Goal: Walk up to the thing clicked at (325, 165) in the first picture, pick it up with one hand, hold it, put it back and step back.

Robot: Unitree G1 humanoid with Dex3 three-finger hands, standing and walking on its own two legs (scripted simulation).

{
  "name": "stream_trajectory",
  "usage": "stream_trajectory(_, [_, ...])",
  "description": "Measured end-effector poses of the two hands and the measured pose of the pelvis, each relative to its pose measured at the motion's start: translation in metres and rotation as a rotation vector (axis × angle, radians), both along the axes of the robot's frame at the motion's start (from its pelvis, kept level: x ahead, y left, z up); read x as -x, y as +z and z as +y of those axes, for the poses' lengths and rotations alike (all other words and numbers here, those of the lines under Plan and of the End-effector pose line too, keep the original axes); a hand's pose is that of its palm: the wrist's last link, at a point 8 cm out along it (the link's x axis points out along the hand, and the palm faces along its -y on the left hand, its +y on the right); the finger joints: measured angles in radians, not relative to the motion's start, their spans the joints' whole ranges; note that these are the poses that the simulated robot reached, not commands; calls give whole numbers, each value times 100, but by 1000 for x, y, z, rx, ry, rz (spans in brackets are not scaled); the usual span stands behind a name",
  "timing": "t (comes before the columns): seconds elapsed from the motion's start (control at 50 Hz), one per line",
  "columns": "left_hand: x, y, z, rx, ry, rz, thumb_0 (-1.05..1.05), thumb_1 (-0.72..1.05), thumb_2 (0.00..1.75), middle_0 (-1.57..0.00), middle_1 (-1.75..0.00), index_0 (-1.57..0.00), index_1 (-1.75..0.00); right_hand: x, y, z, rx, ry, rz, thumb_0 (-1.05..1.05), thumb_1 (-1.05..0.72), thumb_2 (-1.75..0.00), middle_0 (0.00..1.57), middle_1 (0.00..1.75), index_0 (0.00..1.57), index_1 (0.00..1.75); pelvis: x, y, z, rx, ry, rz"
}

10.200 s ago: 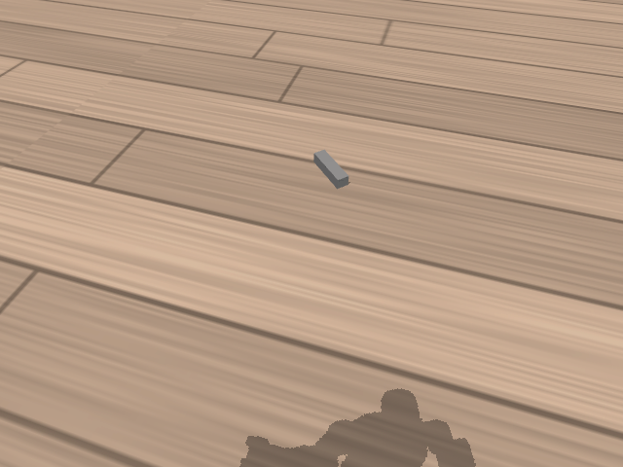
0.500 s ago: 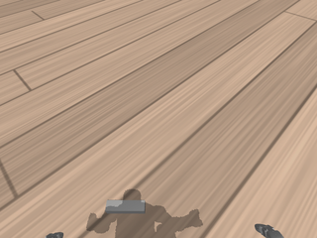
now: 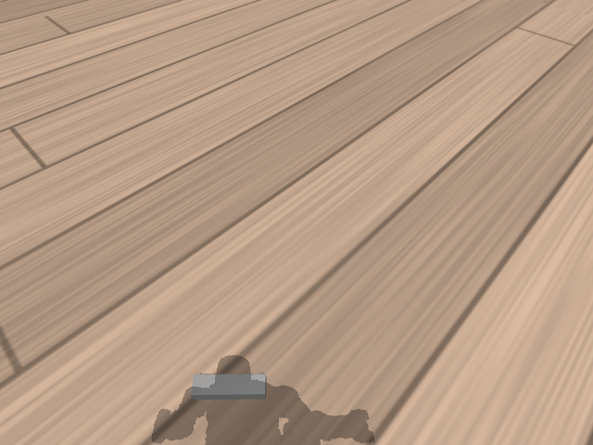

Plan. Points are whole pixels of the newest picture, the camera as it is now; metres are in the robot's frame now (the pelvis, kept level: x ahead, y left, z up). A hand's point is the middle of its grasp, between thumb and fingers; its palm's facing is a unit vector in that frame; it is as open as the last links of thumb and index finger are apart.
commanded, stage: walk up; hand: left
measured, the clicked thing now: (230, 386) +0.39 +0.20 -0.75
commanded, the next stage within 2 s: none
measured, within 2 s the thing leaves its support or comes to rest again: neither
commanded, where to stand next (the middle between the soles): +0.02 +0.00 m, yaw +1 degrees
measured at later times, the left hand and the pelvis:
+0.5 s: hand out of the picture +0.03 +0.26 -0.16, palm faces +0.03 -0.91 -0.40, open 7.4 cm; pelvis -0.05 -0.02 -0.02, yaw +1 degrees
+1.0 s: hand out of the picture -0.06 +0.29 -0.17, palm faces +0.09 -0.92 -0.39, open 7.4 cm; pelvis -0.05 +0.00 -0.02, yaw +6 degrees
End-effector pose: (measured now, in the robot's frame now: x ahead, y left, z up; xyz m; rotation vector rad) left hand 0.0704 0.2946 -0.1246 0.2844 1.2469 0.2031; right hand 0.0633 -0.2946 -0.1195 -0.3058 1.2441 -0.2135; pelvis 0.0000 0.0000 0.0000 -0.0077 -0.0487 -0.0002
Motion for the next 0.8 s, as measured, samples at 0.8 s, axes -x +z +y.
stream_trajectory(0.8, [125, 24, -9, -110, 94, -51, 1, 90, 90, -21, -30, -20, -30, 47, -19, -40, -20, 131, 78, 0, -90, -90, 21, 30, 20, 30, 63, -9, -27, -16, 96, 9])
